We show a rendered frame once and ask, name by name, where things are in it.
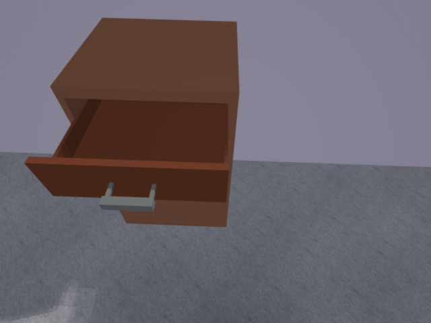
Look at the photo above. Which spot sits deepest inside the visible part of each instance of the handle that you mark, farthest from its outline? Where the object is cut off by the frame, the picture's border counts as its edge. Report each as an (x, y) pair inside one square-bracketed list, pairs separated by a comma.
[(125, 203)]

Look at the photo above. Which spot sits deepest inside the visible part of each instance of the cabinet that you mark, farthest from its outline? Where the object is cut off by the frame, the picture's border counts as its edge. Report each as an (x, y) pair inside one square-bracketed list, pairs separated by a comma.
[(165, 61)]

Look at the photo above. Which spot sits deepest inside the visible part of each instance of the drawer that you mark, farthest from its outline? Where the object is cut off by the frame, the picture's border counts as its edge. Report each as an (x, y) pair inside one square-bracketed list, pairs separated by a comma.
[(182, 147)]

